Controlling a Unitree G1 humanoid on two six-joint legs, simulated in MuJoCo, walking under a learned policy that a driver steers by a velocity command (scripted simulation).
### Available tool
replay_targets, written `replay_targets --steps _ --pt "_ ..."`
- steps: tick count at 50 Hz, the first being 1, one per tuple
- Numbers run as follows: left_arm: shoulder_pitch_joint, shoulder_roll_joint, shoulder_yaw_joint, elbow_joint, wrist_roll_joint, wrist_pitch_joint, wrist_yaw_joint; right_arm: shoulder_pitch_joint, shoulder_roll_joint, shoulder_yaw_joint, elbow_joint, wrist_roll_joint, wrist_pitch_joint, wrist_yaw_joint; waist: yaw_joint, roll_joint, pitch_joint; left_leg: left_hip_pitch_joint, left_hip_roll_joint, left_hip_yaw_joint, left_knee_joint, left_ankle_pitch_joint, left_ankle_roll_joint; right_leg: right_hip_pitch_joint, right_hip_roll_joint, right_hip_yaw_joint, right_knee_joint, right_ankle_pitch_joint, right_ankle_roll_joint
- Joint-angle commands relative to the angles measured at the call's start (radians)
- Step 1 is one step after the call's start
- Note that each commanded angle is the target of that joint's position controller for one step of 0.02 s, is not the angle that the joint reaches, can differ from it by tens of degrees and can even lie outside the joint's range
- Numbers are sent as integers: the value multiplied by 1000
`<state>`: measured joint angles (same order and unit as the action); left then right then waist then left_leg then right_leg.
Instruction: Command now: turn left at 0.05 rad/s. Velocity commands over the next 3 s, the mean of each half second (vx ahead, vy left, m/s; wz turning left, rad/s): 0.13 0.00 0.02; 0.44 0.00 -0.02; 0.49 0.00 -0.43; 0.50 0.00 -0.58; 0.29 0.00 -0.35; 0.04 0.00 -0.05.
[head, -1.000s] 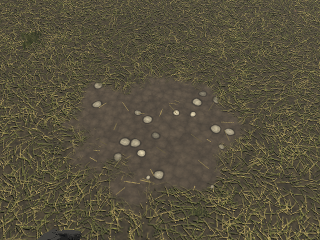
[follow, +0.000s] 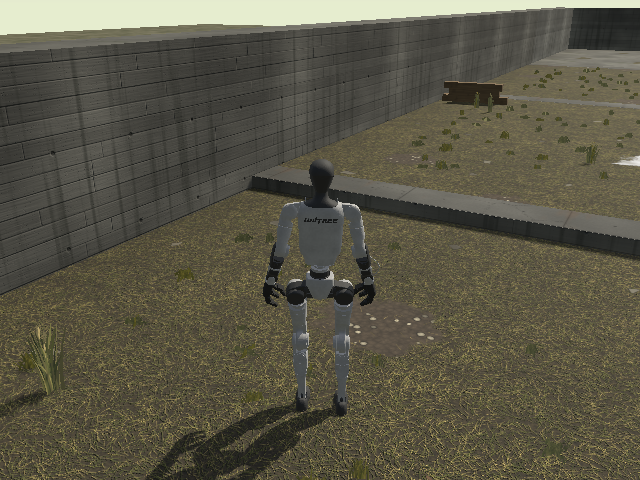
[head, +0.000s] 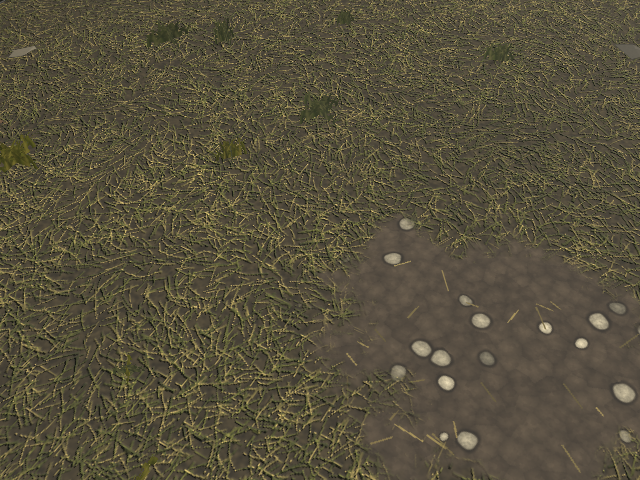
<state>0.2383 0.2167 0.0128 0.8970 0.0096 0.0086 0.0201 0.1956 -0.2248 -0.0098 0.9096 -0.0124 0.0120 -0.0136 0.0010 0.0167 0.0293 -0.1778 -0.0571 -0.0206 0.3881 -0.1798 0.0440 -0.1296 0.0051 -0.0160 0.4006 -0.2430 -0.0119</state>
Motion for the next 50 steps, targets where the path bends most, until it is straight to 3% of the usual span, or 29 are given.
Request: replay_targets --steps 1,10,11,13,15,16,17,18,19,21,23,24,25,26,27,28,29,32,35,38,42,44,45,46,47,48,49,50 --pt "23 111 23 -4 0 -12 7 9 -98 -25 6 2 -15 -8 4 -48 -1 22 111 -120 -65 91 15 -33 -113 116 -100 87 -31" --pt "23 96 15 84 2 -13 11 43 -90 -19 123 3 -13 -17 2 -14 18 17 116 -121 -92 64 5 -41 -106 117 -113 48 -41" --pt "38 96 15 96 3 -12 11 56 -88 -17 135 3 -12 -17 3 -18 -3 21 104 -113 -88 -24 9 -35 -96 115 -119 -49 -45" --pt "54 132 30 103 6 -2 8 64 -110 -28 138 -3 -5 -15 9 -48 29 -59 55 -80 -21 -313 34 -73 -83 142 -118 -363 -81" --pt "97 142 37 112 5 5 5 32 -90 -26 118 -12 -3 -5 31 -94 110 -207 28 -56 71 -409 44 -84 -147 255 -183 -559 -134" --pt "130 150 44 126 5 4 6 14 -56 -19 106 -15 -10 1 39 -144 121 -250 8 2 167 -318 34 -53 -213 344 -243 -589 -168" --pt "132 159 52 136 8 -1 7 6 -40 -14 97 -26 -19 8 35 -176 130 -259 27 47 262 -207 25 -50 -287 414 -289 -561 -202" --pt "130 153 54 136 10 -8 6 -1 -59 -20 89 -26 -29 12 31 -151 120 -273 53 40 318 -202 23 -51 -312 432 -313 -508 -216" --pt "115 156 57 133 13 -16 2 4 -72 -25 84 -22 -38 18 19 -133 106 -279 65 33 336 -230 24 -38 -308 414 -310 -458 -215" --pt "74 158 62 127 7 -29 -3 36 -60 -25 85 -14 -55 27 -13 -136 103 -196 64 54 247 -238 35 -80 -261 320 -278 -400 -192" --pt "27 147 65 119 0 -31 -9 158 -35 -27 131 -6 -66 22 -73 -118 110 74 12 111 62 -135 44 -251 -177 208 -177 -389 -157" --pt "18 127 61 110 5 -34 -9 245 -51 -35 163 -9 -71 14 -100 -60 100 214 14 72 4 -157 47 -351 -130 157 -66 -375 -139" --pt "-12 70 45 83 10 -43 -15 360 -112 -50 184 -21 -81 2 -142 130 67 328 212 -218 -156 -357 76 -471 -40 38 216 -308 -102" --pt "-34 30 35 42 11 -52 -23 454 -206 -72 203 -13 -82 3 -151 301 59 357 417 -611 -316 -611 166 -646 60 -53 470 -324 -87" --pt "-58 106 52 37 35 -54 -29 387 -168 -64 197 -17 -76 1 -101 143 122 260 437 -610 -298 -599 200 -659 -9 31 617 -267 -102" --pt "-57 95 51 44 27 -61 -41 294 -131 -54 161 -15 -82 5 -53 63 139 206 392 -517 -286 -517 184 -652 -45 54 653 -167 -106" --pt "-36 76 47 60 21 -69 -50 246 -111 -48 143 -11 -92 7 -26 38 127 190 345 -422 -295 -387 161 -622 -68 52 650 -91 -94" --pt "-41 69 49 71 31 -62 -63 260 -66 -31 152 -4 -114 0 -9 40 76 218 269 -227 -287 -12 134 -582 -81 4 626 23 -50" --pt "-132 51 43 34 27 -48 -61 335 -55 -22 183 -2 -118 -2 -22 54 76 237 247 -133 -256 261 140 -620 -71 -39 582 63 -20" --pt "-268 32 29 -25 19 -45 -59 343 -54 -16 187 -5 -115 -4 -41 67 106 189 222 -75 -259 368 141 -579 -49 -80 411 121 -10" --pt "-335 37 22 -67 9 -45 -53 355 -76 -19 200 -7 -117 -9 -43 88 117 201 246 -46 -249 512 139 -452 -17 -113 227 162 -55" --pt "-264 62 33 -57 9 -52 -41 321 -93 -23 198 -6 -119 -11 3 85 76 237 259 -19 -151 765 121 -335 19 -120 190 134 -98" --pt "-171 83 45 -30 8 -58 -34 308 -106 -28 196 -7 -118 -13 45 86 24 259 259 -6 -39 898 108 -240 44 -118 180 105 -117" --pt "-15 102 58 22 7 -66 -27 286 -122 -34 192 -8 -113 -14 110 76 -58 260 243 25 135 933 92 -92 71 -127 132 113 -139" --pt "138 132 75 74 18 -72 -18 280 -122 -35 186 -6 -110 -12 168 53 -137 144 210 54 350 775 77 121 27 -79 100 102 -164" --pt "270 226 100 93 41 -74 -11 331 -51 -20 158 7 -110 -3 169 -97 -253 -112 124 104 697 336 50 366 -235 277 73 -82 -243" --pt "238 241 105 94 21 -58 -25 379 -33 -30 156 12 -113 12 112 -239 -316 -371 -46 34 991 -310 29 453 -390 778 -130 -145 -370" --pt "98 215 99 74 -5 -57 -34 287 -78 -41 124 -9 -113 13 64 -141 -170 -477 40 -35 1029 -230 49 334 -347 712 -172 -233 -354"
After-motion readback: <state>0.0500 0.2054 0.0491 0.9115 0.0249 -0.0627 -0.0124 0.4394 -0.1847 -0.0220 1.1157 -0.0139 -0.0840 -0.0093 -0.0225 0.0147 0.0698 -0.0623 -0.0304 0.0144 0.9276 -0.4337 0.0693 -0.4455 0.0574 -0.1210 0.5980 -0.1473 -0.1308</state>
